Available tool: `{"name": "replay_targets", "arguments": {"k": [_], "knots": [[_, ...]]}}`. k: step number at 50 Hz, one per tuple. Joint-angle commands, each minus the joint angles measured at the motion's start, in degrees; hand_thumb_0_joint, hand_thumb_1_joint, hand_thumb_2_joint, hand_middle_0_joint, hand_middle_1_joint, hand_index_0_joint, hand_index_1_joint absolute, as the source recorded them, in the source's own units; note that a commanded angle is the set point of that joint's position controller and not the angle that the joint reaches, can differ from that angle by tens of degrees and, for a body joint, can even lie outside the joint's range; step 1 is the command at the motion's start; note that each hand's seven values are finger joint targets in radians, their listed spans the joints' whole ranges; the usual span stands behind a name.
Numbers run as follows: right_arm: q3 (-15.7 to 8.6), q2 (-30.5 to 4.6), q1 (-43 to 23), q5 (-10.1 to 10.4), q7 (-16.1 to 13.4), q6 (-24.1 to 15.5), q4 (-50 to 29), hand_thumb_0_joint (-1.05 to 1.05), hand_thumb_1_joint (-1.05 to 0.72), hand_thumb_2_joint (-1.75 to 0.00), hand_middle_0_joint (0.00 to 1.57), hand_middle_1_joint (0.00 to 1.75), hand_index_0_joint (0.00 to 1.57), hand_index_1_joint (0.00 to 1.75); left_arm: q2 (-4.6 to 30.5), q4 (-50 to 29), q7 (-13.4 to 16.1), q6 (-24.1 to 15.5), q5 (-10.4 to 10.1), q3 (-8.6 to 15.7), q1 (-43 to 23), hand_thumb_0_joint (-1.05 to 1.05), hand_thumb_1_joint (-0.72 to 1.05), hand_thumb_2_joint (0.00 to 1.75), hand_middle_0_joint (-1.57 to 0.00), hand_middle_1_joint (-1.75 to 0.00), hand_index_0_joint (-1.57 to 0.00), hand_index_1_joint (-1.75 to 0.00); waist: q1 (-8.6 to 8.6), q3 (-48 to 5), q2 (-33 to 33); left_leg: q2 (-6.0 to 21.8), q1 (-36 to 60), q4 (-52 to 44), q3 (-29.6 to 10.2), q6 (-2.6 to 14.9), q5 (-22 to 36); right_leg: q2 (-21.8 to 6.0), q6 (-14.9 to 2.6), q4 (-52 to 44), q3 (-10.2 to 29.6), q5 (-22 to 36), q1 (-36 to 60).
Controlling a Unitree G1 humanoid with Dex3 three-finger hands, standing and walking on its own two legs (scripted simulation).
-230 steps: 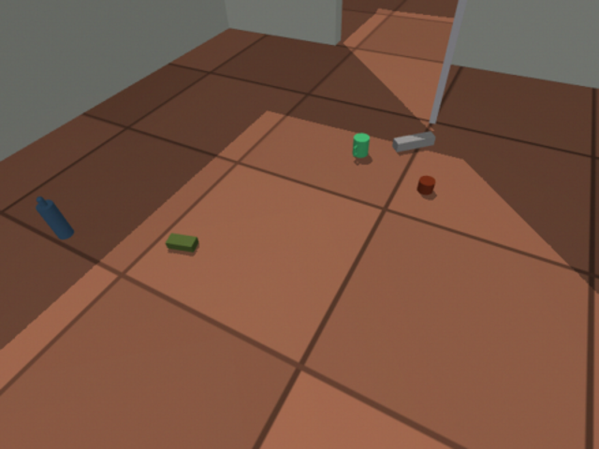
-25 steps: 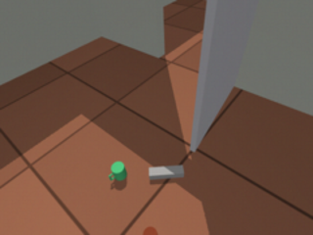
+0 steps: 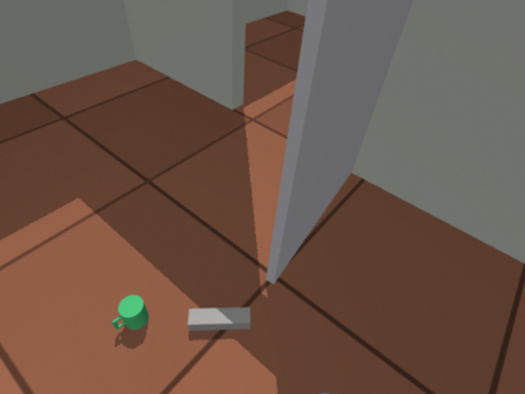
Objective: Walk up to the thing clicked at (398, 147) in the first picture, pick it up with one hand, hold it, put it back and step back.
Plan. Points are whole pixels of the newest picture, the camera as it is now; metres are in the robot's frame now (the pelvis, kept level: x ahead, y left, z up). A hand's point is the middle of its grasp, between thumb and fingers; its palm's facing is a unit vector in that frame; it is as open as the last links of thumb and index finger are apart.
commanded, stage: walk up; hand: left
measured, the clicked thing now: (219, 318) +0.57 +0.15 -0.73
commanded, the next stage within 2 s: none
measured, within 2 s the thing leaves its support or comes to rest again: neither
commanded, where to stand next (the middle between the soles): +0.18 -0.06 m, yaw +4 degrees
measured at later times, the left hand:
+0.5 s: hand out of the picture +0.08 +0.15 -0.12, palm faces +0.06 -0.89 -0.45, open 7.4 cm
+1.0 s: hand out of the picture +0.13 +0.18 -0.14, palm faces +0.10 -0.89 -0.44, open 7.4 cm
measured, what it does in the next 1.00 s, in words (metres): steps to the right: right foot, then left foot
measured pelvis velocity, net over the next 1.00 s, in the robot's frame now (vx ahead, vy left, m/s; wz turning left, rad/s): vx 0.10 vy -0.10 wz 0.14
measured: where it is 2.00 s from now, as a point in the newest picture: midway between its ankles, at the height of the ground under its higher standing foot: outside the picture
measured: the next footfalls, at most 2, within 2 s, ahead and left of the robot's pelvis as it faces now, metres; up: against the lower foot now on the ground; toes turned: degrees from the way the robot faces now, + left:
right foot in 0.16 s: +0.13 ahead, -0.25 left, +0.00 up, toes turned -3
left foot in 0.62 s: +0.12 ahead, +0.05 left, +0.00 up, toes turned +9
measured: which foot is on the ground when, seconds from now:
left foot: down 0.00-0.16, up 0.18-0.60, down 0.62-1.00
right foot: up 0.00-0.14, down 0.16-0.66, up 0.68-0.86, down 0.88-1.00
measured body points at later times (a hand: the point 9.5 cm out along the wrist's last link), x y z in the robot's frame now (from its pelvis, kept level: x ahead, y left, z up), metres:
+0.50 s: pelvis +0.09 -0.13 +0.00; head +0.13 -0.15 +0.45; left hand +0.07 +0.20 -0.09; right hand +0.19 -0.44 -0.13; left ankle +0.15 +0.02 -0.68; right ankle +0.09 -0.25 -0.72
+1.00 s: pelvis +0.10 -0.10 -0.01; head +0.12 -0.11 +0.44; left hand +0.13 +0.22 -0.12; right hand +0.25 -0.40 -0.13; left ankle +0.12 +0.02 -0.70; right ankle +0.17 -0.23 -0.72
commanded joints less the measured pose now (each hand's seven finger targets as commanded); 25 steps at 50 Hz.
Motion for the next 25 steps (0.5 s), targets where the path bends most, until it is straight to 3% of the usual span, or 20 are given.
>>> {"name": "replay_targets", "arguments": {"k": [1,2,3,5,6,7,8,9,10,11,12,13,14,15,17,19,22,23,25], "knots": [[-5.9,-20.45,-1.84,-0.81,-0.36,-1.19,-3.79,0.0,-0.9,-0.9,0.2,0.3,0.2,0.3,11.09,-2.93,-0.68,-0.67,-0.18,4.63,2.29,0.0,0.9,0.9,-0.2,-0.3,-0.2,-0.3,0.65,2.64,19.92,10.86,-7.28,-19.77,-12.65,10.06,-21.51,-1.94,1.01,-7.6,-2.13,0.94,1.74],[-6.22,-21.51,-2.2,-0.88,-0.12,-1.09,-3.67,0.0,-0.9,-0.9,0.2,0.3,0.2,0.3,10.94,-3.09,-0.87,-0.72,-0.24,4.63,1.16,0.0,0.9,0.9,-0.2,-0.3,-0.2,-0.3,0.2,1.58,21.27,10.71,-6.75,-19.0,-12.19,9.93,-23.3,-1.81,0.71,-10.46,-2.89,-0.32,2.76],[-6.08,-21.78,-3.51,-0.84,0.15,-0.81,-3.84,0.0,-0.9,-0.9,0.2,0.3,0.2,0.3,10.45,-2.83,-0.73,-1.01,-0.62,4.4,1.28,0.0,0.9,0.9,-0.2,-0.3,-0.2,-0.3,0.78,0.31,22.7,10.47,-6.72,-18.09,-11.22,9.56,-24.19,-1.53,0.19,-13.48,-3.72,-0.87,5.21],[-5.71,-21.04,-8.01,-1.06,0.93,0.35,-4.44,0.0,-0.9,-0.9,0.2,0.3,0.2,0.3,9.79,0.16,0.19,-1.81,-0.99,4.3,5.78,0.0,0.9,0.9,-0.2,-0.3,-0.2,-0.3,3.53,-1.61,23.16,9.22,-11.71,-13.84,-8.6,8.79,-25.14,0.21,-0.27,-18.42,-7.68,2.42,14.29],[-5.14,-18.9,-7.28,-1.5,1.1,1.16,-4.2,0.0,-0.9,-0.9,0.2,0.3,0.2,0.3,10.07,2.51,0.95,-2.44,-1.08,4.7,8.62,0.0,0.9,0.9,-0.2,-0.3,-0.2,-0.3,4.37,-2.88,17.83,6.33,-14.46,-6.06,-6.05,7.69,-26.22,2.62,0.23,-21.91,-9.03,2.41,20.4],[-4.09,-15.21,-5.08,-1.83,0.98,2.1,-3.85,0.0,-0.9,-0.9,0.2,0.3,0.2,0.3,11.43,4.33,1.91,-3.11,-0.77,5.31,12.14,0.0,0.9,0.9,-0.2,-0.3,-0.2,-0.3,5.88,-4.59,8.64,2.73,-16.6,5.59,-2.91,6.18,-28.15,5.0,0.6,-24.88,-9.58,-1.55,24.53],[-2.63,-10.47,-3.77,-1.81,1.0,2.72,-4.25,0.0,-0.9,-0.9,0.2,0.3,0.2,0.3,14.88,4.83,2.76,-3.67,0.02,6.11,14.82,0.0,0.9,0.9,-0.2,-0.3,-0.2,-0.3,7.77,-3.08,-5.7,-2.32,-23.3,21.73,2.22,4.42,-26.89,0.2,-1.18,-34.41,-0.4,-12.26,25.72],[-1.17,-6.55,-3.34,-0.58,0.8,3.07,-5.22,0.0,-0.9,-0.9,0.2,0.3,0.2,0.3,18.13,2.7,3.61,-4.6,0.5,5.93,12.44,0.0,0.9,0.9,-0.2,-0.3,-0.2,-0.3,7.22,0.58,-13.9,-6.42,-29.83,35.84,-4.95,1.8,-21.53,-11.59,-4.58,-46.3,24.81,-30.03,17.8],[-2.66,-11.03,-4.3,0.32,0.45,3.22,-5.53,0.0,-0.9,-0.9,0.2,0.3,0.2,0.3,20.94,-0.38,3.97,-4.97,0.48,5.54,4.16,0.0,0.9,0.9,-0.2,-0.3,-0.2,-0.3,4.86,3.05,-8.63,-4.77,-29.31,36.07,-11.99,1.04,-15.01,-17.92,-9.12,-54.54,34.99,-36.25,13.39],[-3.45,-14.91,-4.38,0.09,0.51,2.75,-4.83,0.0,-0.9,-0.9,0.2,0.3,0.2,0.3,22.31,-1.16,4.19,-5.22,-0.48,5.63,-0.77,0.0,0.9,0.9,-0.2,-0.3,-0.2,-0.3,2.77,5.57,-6.96,-1.22,-28.57,34.3,-12.85,1.39,-12.72,-19.38,-12.27,-54.94,36.49,-37.08,10.98],[-3.58,-16.58,-4.29,0.59,1.02,2.5,-3.21,0.0,-0.9,-0.9,0.2,0.3,0.2,0.3,19.66,-0.92,4.48,-5.84,-0.96,5.12,-1.13,0.0,0.9,0.9,-0.2,-0.3,-0.2,-0.3,2.17,6.11,-0.65,-0.26,-27.73,33.46,-13.62,1.41,-8.98,-16.47,-11.34,-50.67,28.93,-28.65,11.63],[-3.62,-15.92,-2.46,1.03,1.4,2.53,-1.58,0.0,-0.9,-0.9,0.2,0.3,0.2,0.3,17.89,0.34,4.81,-6.58,-1.02,4.42,-0.92,0.0,0.9,0.9,-0.2,-0.3,-0.2,-0.3,1.24,5.2,0.15,0.07,-25.2,32.09,-13.72,1.44,-6.13,-13.57,-9.28,-47.51,22.1,-20.28,12.39],[-3.38,-14.81,0.28,1.07,1.71,2.71,-0.19,0.0,-0.9,-0.9,0.2,0.3,0.2,0.3,16.59,0.92,5.08,-7.2,-1.37,4.0,-1.51,0.0,0.9,0.9,-0.2,-0.3,-0.2,-0.3,0.34,3.77,-0.73,-0.03,-22.98,30.66,-13.07,1.61,-4.38,-11.69,-8.6,-44.84,16.05,-12.9,14.14],[-3.18,-13.83,1.89,0.95,1.99,3.07,0.57,0.0,-0.9,-0.9,0.2,0.3,0.2,0.3,15.87,1.85,5.43,-7.81,-1.84,3.5,0.02,0.0,0.9,0.9,-0.2,-0.3,-0.2,-0.3,0.54,3.47,-0.82,-1.0,-21.24,29.31,-13.11,1.38,-3.23,-11.37,-7.79,-43.01,13.7,-3.6,14.78],[-2.96,-12.13,1.31,0.54,2.52,3.86,0.03,0.0,-0.9,-0.9,0.2,0.3,0.2,0.3,14.61,2.6,6.09,-9.0,-1.92,2.76,1.89,0.0,0.9,0.9,-0.2,-0.3,-0.2,-0.3,0.63,2.91,-0.45,-1.57,-19.17,26.21,-14.03,0.81,-2.37,-12.56,-8.51,-41.02,10.11,15.41,16.46],[-2.93,-11.39,-1.3,0.13,2.94,4.8,-1.12,0.0,-0.9,-0.9,0.2,0.3,0.2,0.3,13.8,2.49,6.88,-9.58,-2.01,2.18,2.5,0.0,0.9,0.9,-0.2,-0.3,-0.2,-0.3,1.0,1.93,1.34,-2.16,-16.37,22.22,-14.84,0.21,-1.2,-12.4,-8.5,-38.53,5.78,27.96,17.72],[-3.18,-10.32,-5.01,-0.63,3.46,5.77,-3.66,0.0,-0.9,-0.9,0.2,0.3,0.2,0.3,14.54,2.11,7.8,-9.6,-1.8,2.35,3.51,0.0,0.9,0.9,-0.2,-0.3,-0.2,-0.3,1.86,-0.12,-0.33,-2.89,-15.2,17.91,-12.66,0.28,-3.0,-14.2,-10.19,-34.09,2.08,44.66,21.77],[-3.11,-9.94,-5.68,-0.7,3.55,5.94,-4.17,0.0,-0.9,-0.9,0.2,0.3,0.2,0.3,14.6,1.99,8.04,-9.54,-1.89,2.43,3.47,0.0,0.9,0.9,-0.2,-0.3,-0.2,-0.3,2.13,-0.51,-1.1,-2.88,-14.96,16.64,-11.65,0.4,-3.06,-14.61,-10.46,-33.03,1.51,48.34,22.81],[-3.21,-9.88,-8.35,-0.7,3.83,5.95,-5.57,0.0,-0.9,-0.9,0.2,0.3,0.2,0.3,14.72,1.29,8.41,-9.17,-1.97,2.29,3.51,0.0,0.9,0.9,-0.2,-0.3,-0.2,-0.3,2.93,-2.35,-2.24,-2.68,-13.24,14.05,-8.43,0.97,-3.77,-14.72,-10.95,-30.93,0.61,50.38,24.12]]}}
